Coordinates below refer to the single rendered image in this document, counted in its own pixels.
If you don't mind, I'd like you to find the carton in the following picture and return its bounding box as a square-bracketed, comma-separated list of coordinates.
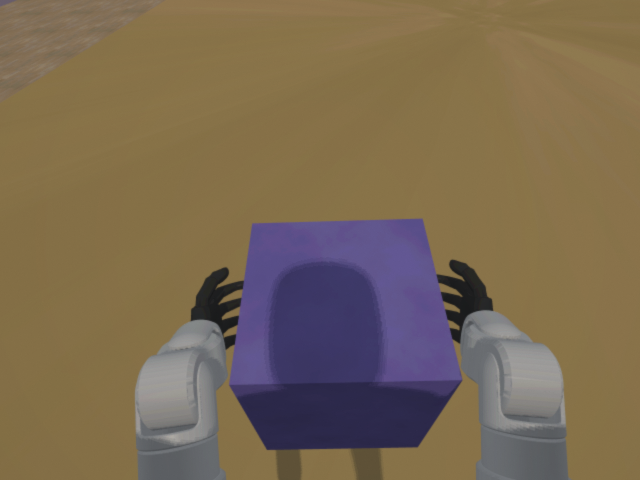
[229, 219, 462, 450]

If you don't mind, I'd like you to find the right robot forearm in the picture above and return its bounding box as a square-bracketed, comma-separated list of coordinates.
[460, 310, 571, 480]

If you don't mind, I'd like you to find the right robot hand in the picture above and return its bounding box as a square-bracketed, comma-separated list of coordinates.
[436, 260, 493, 344]

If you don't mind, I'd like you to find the left robot forearm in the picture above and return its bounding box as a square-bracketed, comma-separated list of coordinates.
[135, 320, 228, 480]

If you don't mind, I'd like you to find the left robot hand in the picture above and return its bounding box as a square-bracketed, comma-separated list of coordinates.
[191, 267, 244, 350]

